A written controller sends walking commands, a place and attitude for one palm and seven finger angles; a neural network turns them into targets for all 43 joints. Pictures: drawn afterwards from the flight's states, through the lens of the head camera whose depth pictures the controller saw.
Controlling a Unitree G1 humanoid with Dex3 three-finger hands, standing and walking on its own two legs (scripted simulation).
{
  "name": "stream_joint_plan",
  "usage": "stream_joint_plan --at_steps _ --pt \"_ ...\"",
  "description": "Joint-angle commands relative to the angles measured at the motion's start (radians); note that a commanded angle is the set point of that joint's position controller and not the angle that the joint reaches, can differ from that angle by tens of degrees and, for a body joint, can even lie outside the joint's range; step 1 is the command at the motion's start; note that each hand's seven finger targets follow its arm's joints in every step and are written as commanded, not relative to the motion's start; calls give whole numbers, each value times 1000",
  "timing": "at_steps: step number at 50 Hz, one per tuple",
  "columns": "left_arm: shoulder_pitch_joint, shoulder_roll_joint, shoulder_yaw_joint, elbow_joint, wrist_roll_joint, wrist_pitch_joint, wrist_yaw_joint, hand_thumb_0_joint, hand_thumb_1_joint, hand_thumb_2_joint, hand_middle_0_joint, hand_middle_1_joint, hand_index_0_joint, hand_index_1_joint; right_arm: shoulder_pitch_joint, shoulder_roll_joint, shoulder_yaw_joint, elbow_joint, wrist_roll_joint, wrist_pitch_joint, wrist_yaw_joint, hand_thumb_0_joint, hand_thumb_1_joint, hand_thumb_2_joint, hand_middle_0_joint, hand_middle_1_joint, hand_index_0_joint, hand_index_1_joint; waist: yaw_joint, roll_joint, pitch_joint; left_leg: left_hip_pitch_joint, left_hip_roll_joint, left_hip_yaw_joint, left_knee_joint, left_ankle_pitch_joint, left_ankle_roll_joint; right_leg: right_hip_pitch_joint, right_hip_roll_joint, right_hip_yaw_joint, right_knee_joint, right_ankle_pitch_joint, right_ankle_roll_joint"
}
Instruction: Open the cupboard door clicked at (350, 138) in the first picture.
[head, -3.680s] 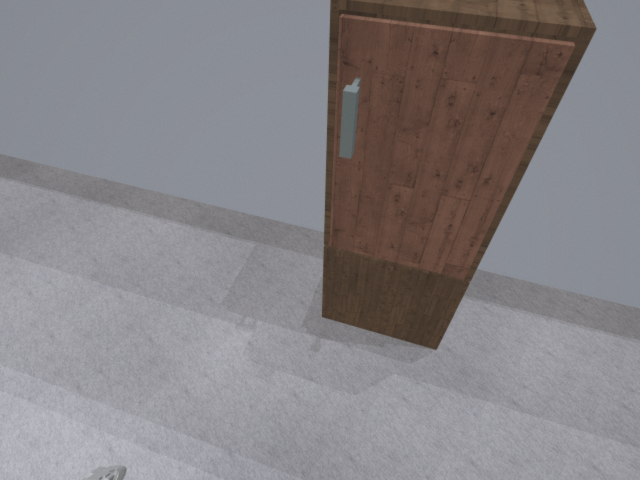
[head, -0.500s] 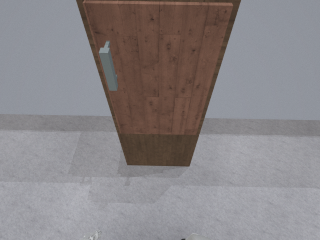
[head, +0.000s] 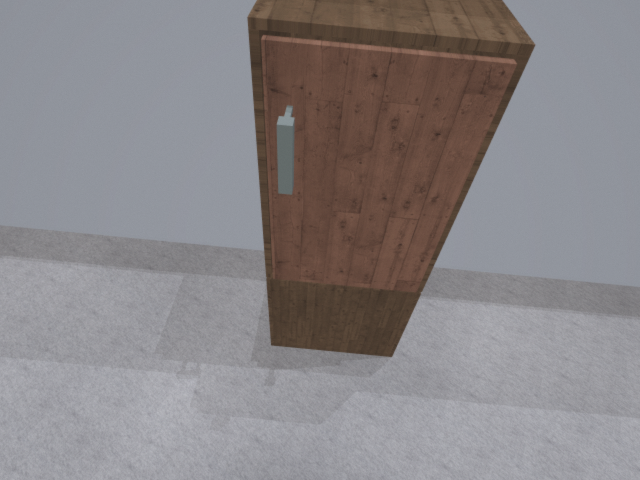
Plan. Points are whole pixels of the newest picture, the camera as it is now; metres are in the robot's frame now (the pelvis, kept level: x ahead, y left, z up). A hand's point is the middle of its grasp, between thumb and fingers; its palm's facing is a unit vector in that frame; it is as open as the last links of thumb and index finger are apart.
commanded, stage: come to a stop and stand still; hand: left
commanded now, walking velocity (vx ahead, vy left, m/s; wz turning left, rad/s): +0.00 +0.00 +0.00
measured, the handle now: (287, 150) +0.61 +0.11 +0.08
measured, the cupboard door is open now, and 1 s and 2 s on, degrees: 0 0 0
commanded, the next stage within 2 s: look again from close up in 0.10 s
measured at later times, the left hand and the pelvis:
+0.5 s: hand out of the picture -0.03 +0.16 -0.18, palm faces +0.03 -0.98 -0.18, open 7.3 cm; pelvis -0.04 -0.01 -0.01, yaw +0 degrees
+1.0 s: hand out of the picture -0.07 +0.14 -0.19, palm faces +0.04 -0.99 -0.13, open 7.4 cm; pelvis -0.04 -0.01 -0.01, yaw +0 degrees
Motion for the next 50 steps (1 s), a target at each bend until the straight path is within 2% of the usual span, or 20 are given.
stream_joint_plan --at_steps 1,2,3,4,5,6,9,10,11,12,14,16,20,29,32,38,42,45,48,50 --pt "58 26 -21 -1 -6 -45 10 0 900 900 -200 -300 -200 -300 70 -137 -23 10 10 -17 4 0 -900 -900 200 300 200 300 -7 103 -39 105 229 -214 -72 341 38 83 -27 -3 -334 189 -17" --pt "71 42 -24 17 -6 -54 14 0 900 900 -200 -300 -200 -300 68 -111 -18 13 17 -20 6 0 -900 -900 200 300 200 300 -13 66 -27 46 192 -185 -64 249 -4 136 -69 53 -372 279 -34" --pt "53 50 -30 23 -8 -60 15 0 900 900 -200 -300 -200 -300 67 -94 -11 18 20 -20 11 0 -900 -900 200 300 200 300 -30 35 10 27 159 -160 -85 168 -36 115 -107 80 -365 321 -55" --pt "52 45 -35 28 -8 -61 15 0 900 900 -200 -300 -200 -300 65 -92 -8 26 16 -19 14 0 -900 -900 200 300 200 300 -31 53 19 58 145 -151 -100 173 -45 80 -112 77 -349 329 -64" --pt "44 40 -36 39 -9 -68 14 0 900 900 -200 -300 -200 -300 66 -93 -5 43 12 -15 14 0 -900 -900 200 300 200 300 -34 -47 20 78 145 -139 -86 175 -46 60 -92 83 -348 335 -63" --pt "35 32 -39 40 -9 -69 15 0 900 900 -200 -300 -200 -300 79 -98 -6 51 13 -14 15 0 -900 -900 200 300 200 300 -38 -71 17 87 147 -138 -89 156 -43 55 -91 75 -356 305 -62" --pt "40 16 -43 45 -11 -65 16 0 900 900 -200 -300 -200 -300 85 -94 1 81 10 -13 16 0 -900 -900 200 300 200 300 -34 -14 58 75 143 -140 -130 54 -43 25 -81 76 -375 192 -58" --pt "89 42 -54 39 13 -92 49 0 900 900 -200 -300 -200 -300 28 -151 9 -7 9 -24 36 0 -900 -900 200 300 200 300 -3 -66 137 -49 156 -124 48 128 -62 -7 -84 67 -357 274 -51" --pt "83 60 -48 30 5 -111 42 0 900 900 -200 -300 -200 -300 9 -127 18 -35 10 -28 45 0 -900 -900 200 300 200 300 -18 -14 107 -30 136 -116 24 77 -69 -16 -114 77 -354 284 -72" --pt "64 45 -49 4 1 -110 40 0 900 900 -200 -300 -200 -300 96 -92 22 -29 -4 -30 40 0 -900 -900 200 300 200 300 -44 -6 30 -30 128 -135 29 54 -59 32 -97 76 -307 189 -86" --pt "51 44 -47 -24 -7 -100 30 0 900 900 -200 -300 -200 -300 94 -100 19 -35 -4 -27 35 0 -900 -900 200 300 200 300 -36 47 -7 -25 121 -141 32 43 -43 22 -81 75 -283 141 -95" --pt "42 44 -44 -43 -5 -90 23 0 900 900 -200 -300 -200 -300 97 -102 19 -45 -5 -24 32 0 -900 -900 200 300 200 300 -32 93 38 -69 129 -152 13 -11 -37 -1 -63 60 -269 98 -96" --pt "60 31 -43 -62 -3 -75 17 0 900 900 -200 -300 -200 -300 96 -106 10 -57 -6 -15 32 0 -900 -900 200 300 200 300 -22 30 104 -154 127 -169 -33 -165 -30 -44 -49 66 -272 4 -94" --pt "74 37 -38 -95 -1 -72 12 0 900 900 -200 -300 -200 -300 110 -107 6 -51 -6 -17 32 0 -900 -900 200 300 200 300 -22 17 94 -149 133 -175 -54 -177 -28 -59 -48 79 -291 10 -89" --pt "81 39 -38 -95 0 -73 11 0 900 900 -200 -300 -200 -300 109 -112 4 -48 -5 -21 32 0 -900 -900 200 300 200 300 -21 42 74 -131 142 -174 -65 -168 -28 -46 -48 72 -289 49 -85" --pt "94 40 -40 -85 0 -76 9 0 900 900 -200 -300 -200 -300 103 -112 5 -37 -2 -23 32 0 -900 -900 200 300 200 300 -22 38 64 -118 140 -166 -68 -152 -31 -39 -53 82 -311 61 -83" --pt "118 26 -35 -74 8 -65 0 0 900 900 -200 -300 -200 -300 110 -135 -5 -29 -10 -15 31 0 -900 -900 200 300 200 300 -21 68 81 -152 175 -208 -125 -382 -16 -57 -17 31 -263 -91 -81" --pt "150 6 -29 -68 15 -58 -11 0 900 900 -200 -300 -200 -300 97 -161 -20 -40 -13 -11 28 0 -900 -900 200 300 200 300 -8 111 106 -216 221 -266 -184 -495 14 -38 17 -19 -188 -59 -80" --pt "179 -13 -24 -60 16 -61 -20 0 900 900 -200 -300 -200 -300 89 -165 -28 -46 -12 -16 25 0 -900 -900 200 300 200 300 -2 122 85 -208 240 -269 -185 -479 29 -14 24 -43 -165 0 -84" --pt "199 -16 -20 -56 16 -65 -22 0 900 900 -200 -300 -200 -300 84 -157 -32 -52 -12 -18 25 0 -900 -900 200 300 200 300 4 96 85 -217 224 -236 -148 -460 23 4 13 -25 -209 -21 -90"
